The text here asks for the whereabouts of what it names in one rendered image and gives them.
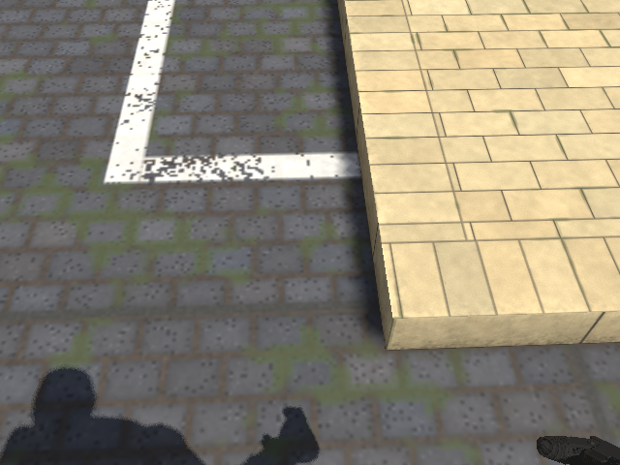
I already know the robot right hand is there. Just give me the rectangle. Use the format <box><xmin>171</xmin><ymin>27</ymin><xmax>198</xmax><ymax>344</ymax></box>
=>
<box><xmin>537</xmin><ymin>436</ymin><xmax>620</xmax><ymax>465</ymax></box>

